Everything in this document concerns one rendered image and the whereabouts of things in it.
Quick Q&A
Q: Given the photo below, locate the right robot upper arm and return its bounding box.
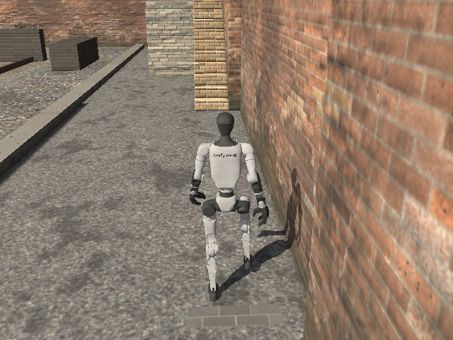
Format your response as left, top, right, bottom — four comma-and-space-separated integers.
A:
240, 142, 258, 183

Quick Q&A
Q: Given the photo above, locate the left robot upper arm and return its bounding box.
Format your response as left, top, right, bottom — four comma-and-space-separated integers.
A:
194, 143, 211, 181

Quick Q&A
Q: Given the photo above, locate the left robot forearm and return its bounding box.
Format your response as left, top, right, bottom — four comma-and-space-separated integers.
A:
190, 170, 201, 195

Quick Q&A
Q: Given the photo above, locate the robot right hand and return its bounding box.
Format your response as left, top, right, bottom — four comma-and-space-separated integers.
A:
253, 206, 269, 226

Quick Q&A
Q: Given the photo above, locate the robot head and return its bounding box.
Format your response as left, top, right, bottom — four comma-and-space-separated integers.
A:
213, 112, 238, 147

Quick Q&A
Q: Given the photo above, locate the robot left hand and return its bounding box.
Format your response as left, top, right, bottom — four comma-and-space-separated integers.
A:
189, 192, 206, 205

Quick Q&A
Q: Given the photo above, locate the right robot forearm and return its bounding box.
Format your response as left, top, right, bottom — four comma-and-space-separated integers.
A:
251, 172, 267, 208

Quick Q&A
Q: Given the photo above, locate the robot left thigh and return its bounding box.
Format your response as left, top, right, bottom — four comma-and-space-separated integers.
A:
202, 199, 218, 256

